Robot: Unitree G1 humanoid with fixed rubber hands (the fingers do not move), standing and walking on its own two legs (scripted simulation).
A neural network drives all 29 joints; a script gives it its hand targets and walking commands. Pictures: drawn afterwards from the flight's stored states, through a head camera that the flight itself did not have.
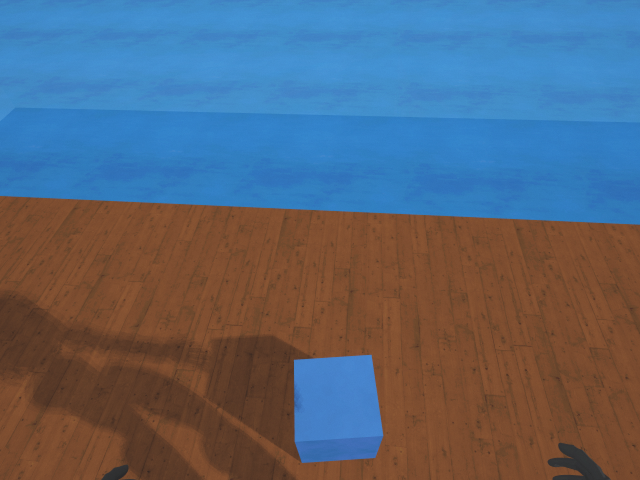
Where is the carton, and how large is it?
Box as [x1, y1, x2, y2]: [294, 355, 382, 462]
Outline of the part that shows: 371,355 294,360 295,443 302,462 367,458 375,456 382,437 382,430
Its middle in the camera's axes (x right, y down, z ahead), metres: +0.04 +0.48 +1.07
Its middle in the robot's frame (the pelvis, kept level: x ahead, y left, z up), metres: +0.39 +0.00 -0.66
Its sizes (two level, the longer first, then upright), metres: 0.210 0.200 0.250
